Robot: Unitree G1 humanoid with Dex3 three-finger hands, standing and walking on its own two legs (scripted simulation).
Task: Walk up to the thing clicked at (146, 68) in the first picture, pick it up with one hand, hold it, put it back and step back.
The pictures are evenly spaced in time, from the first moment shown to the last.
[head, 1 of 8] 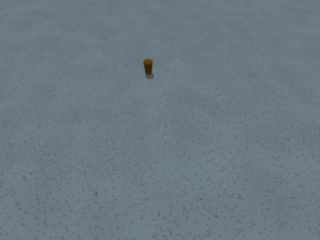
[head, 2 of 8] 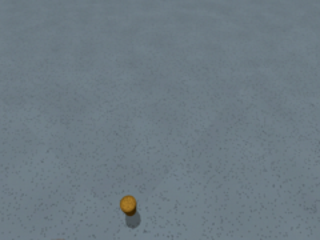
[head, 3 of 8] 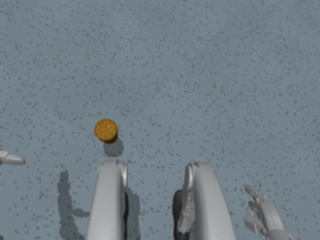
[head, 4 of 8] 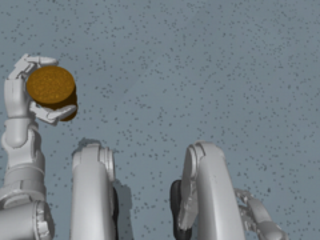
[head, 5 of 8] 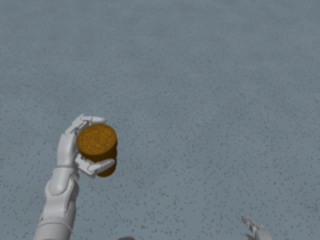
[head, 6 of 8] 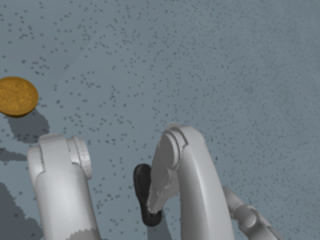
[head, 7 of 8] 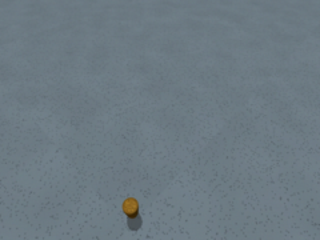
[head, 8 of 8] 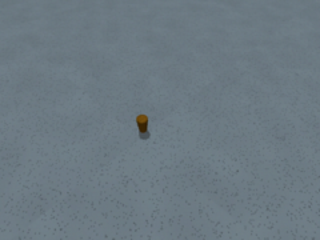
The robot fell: no
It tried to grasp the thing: yes
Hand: left
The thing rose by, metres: 0.70
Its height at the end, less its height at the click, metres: +0.00
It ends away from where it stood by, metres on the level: 0.02
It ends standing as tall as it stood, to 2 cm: yes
